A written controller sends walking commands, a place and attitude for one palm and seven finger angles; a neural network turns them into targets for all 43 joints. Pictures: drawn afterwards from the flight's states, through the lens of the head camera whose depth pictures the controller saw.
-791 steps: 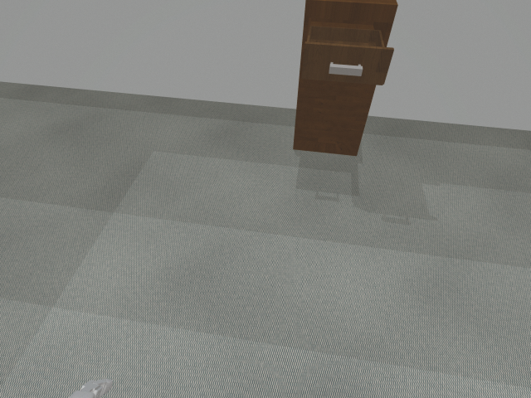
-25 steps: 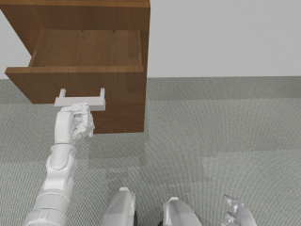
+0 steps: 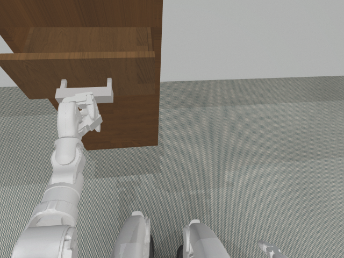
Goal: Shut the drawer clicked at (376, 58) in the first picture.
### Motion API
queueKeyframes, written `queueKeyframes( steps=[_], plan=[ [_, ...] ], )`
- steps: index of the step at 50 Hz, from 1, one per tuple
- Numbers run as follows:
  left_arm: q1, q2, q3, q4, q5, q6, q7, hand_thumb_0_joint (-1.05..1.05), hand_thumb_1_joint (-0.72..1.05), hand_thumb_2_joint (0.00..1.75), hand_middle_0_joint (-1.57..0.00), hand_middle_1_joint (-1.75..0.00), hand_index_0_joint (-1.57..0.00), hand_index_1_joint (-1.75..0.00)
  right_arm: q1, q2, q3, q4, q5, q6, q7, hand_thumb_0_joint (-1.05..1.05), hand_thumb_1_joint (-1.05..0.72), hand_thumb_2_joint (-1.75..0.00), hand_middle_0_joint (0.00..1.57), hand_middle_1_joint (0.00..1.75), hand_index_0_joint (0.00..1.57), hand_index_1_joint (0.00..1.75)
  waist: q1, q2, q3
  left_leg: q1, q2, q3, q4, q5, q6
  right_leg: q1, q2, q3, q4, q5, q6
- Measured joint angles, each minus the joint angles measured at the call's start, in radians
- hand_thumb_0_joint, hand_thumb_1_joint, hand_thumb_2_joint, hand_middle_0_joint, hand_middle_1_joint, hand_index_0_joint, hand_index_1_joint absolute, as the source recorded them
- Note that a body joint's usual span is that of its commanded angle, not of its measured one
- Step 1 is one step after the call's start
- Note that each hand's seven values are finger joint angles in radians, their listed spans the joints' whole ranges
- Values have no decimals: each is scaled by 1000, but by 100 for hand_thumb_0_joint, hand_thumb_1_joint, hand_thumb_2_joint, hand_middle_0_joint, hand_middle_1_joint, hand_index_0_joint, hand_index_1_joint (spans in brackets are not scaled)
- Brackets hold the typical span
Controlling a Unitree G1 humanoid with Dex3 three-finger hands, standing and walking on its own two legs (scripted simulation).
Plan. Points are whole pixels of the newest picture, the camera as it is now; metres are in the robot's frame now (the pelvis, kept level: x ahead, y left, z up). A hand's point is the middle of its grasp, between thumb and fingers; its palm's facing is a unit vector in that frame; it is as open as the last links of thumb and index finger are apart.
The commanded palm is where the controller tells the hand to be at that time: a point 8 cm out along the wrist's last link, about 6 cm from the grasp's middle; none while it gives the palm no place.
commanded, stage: push the drawer shut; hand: left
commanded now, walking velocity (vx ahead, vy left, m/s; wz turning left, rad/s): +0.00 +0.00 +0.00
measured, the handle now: (86, 88) +0.51 +0.21 +0.03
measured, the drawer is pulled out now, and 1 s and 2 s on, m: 0.10 0.00 0.00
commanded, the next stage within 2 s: pull the fist back off the drawer in 1.18 s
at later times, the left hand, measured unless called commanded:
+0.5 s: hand (100, 91) +0.50 +0.18 +0.03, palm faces +0.11 -0.99 -0.05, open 3.3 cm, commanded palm +0.48 +0.22 +0.03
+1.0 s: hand (97, 81) +0.53 +0.19 +0.03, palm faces +0.11 -0.99 -0.04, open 3.1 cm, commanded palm +0.54 +0.22 +0.03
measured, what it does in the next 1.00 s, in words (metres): stands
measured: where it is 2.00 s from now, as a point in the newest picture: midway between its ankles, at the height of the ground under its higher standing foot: outside the picture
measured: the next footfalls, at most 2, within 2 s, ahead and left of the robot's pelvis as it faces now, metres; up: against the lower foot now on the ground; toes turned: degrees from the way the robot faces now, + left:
none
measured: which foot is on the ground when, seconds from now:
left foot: down 0.00-1.00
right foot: down 0.00-1.00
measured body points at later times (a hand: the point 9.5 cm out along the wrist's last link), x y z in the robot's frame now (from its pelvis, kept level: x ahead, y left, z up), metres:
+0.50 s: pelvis +0.00 -0.01 -0.01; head +0.15 +0.01 +0.42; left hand +0.49 +0.23 +0.03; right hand +0.04 -0.28 -0.12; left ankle +0.06 +0.08 -0.61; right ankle +0.01 -0.10 -0.61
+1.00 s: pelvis +0.00 +0.00 -0.02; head +0.16 +0.03 +0.40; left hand +0.52 +0.24 +0.03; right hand +0.01 -0.27 -0.13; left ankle +0.06 +0.08 -0.61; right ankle +0.01 -0.10 -0.61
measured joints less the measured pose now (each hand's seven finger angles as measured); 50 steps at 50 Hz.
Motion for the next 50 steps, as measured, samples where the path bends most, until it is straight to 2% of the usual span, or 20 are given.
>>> queueKeyframes(
  steps=[11, 19, 28, 40, 50],
  plan=[
    [-153, 45, 53, 155, 19, -3, -5, 5, 85, 93, -140, -160, -140, -160, 10, -3, 0, 18, -9, 15, 3, 0, -91, -90, 20, 30, 20, 30, -21, 8, 4, -38, 4, -4, 12, 3, -6, -40, 4, -5, 14, 2, -7],
    [-232, 108, 112, 247, 32, -8, -36, 6, 85, 93, -140, -160, -140, -160, 31, -5, 8, 13, -12, 29, 5, 0, -91, -90, 20, 30, 20, 30, -50, 7, 1, -65, 18, -9, 31, -7, -12, -66, 17, -8, 26, -3, -14],
    [-293, 171, 163, 289, 36, 16, -83, 5, 82, 91, -140, -160, -140, -160, 55, -11, 13, 4, -10, 49, 8, 0, -91, -90, 20, 30, 20, 30, -72, 8, 9, -89, 30, -12, 44, -18, -13, -89, 30, -9, 29, -4, -16],
    [-375, 220, 189, 334, 56, 42, -96, 4, 80, 90, -140, -160, -140, -160, 72, -11, 20, 0, -19, 61, 17, 0, -91, -90, 20, 30, 20, 30, -93, 15, 15, -124, 33, -19, 60, -24, -8, -116, 34, -16, 30, -5, -11],
    [-437, 243, 188, 384, 85, 44, -91, 1, 70, 92, -140, -160, -140, -160, 76, -9, 34, 6, -28, 58, 20, 0, -91, -90, 20, 30, 20, 30, -99, 17, 19, -161, 27, -34, 81, -15, -4, -143, 30, -33, 44, 1, -8]
  ],
)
